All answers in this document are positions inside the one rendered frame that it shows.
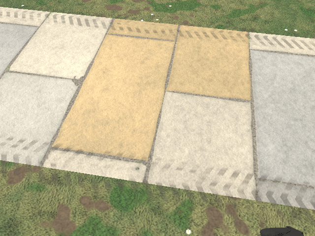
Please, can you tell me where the robot right hand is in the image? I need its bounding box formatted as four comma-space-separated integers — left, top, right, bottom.
260, 226, 304, 236

